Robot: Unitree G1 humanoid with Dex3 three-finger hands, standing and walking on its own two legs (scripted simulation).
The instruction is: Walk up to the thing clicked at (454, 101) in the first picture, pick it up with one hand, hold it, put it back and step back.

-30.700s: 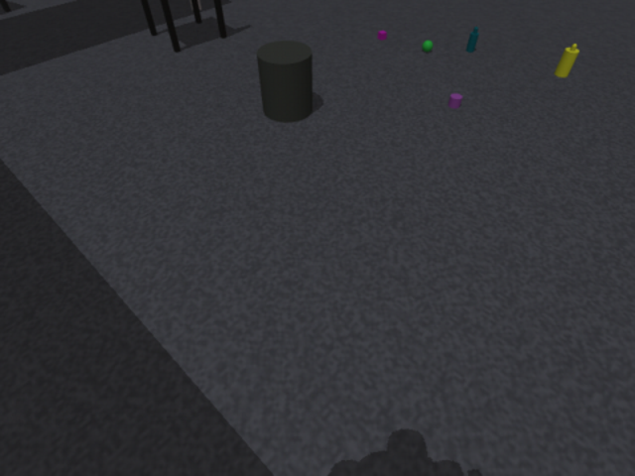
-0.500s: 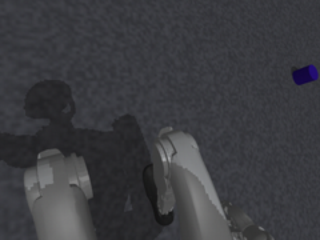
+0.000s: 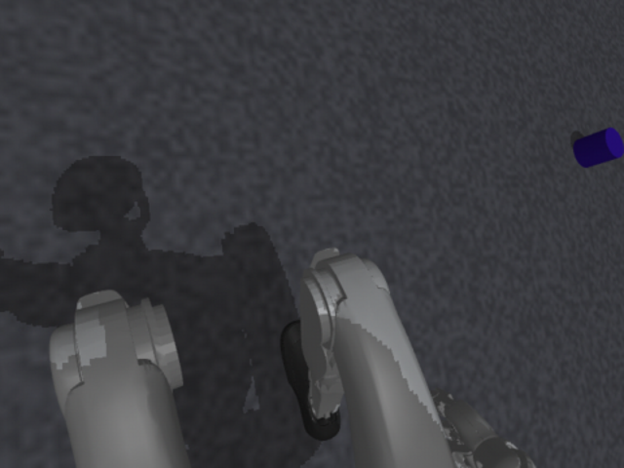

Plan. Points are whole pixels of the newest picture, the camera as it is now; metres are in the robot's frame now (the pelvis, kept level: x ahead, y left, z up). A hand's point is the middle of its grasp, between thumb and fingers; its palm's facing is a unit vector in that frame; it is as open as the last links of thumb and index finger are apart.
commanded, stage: rise first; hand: left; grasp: from above
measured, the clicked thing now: out of the picture +0.46 +0.42 -0.28
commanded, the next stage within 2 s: approach in 0.94 s
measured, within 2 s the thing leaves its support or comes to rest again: neither
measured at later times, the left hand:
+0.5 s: hand out of the picture +0.42 +0.46 -0.15, palm faces -0.41 -0.16 -0.90, open 14.1 cm
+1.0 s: hand out of the picture +0.41 +0.46 -0.15, palm faces -0.42 -0.17 -0.89, open 14.2 cm
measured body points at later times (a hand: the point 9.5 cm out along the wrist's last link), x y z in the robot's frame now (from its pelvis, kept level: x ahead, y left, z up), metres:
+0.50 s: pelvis +0.00 +0.00 +0.00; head +0.24 +0.15 +0.35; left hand +0.43 +0.46 -0.10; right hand +0.11 -0.26 -0.07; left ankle +0.07 +0.12 -0.28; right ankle +0.12 -0.14 -0.27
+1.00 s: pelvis +0.00 +0.00 +0.00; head +0.24 +0.14 +0.35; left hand +0.43 +0.46 -0.10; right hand +0.10 -0.27 -0.07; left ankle +0.07 +0.12 -0.28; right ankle +0.12 -0.14 -0.27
